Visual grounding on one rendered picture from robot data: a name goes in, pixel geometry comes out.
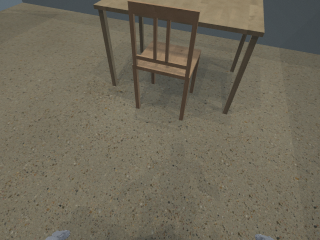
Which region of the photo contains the chair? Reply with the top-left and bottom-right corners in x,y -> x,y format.
127,0 -> 202,121

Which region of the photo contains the table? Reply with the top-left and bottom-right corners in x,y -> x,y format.
93,0 -> 265,115

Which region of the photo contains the robot left hand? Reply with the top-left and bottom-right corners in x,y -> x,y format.
45,230 -> 70,240

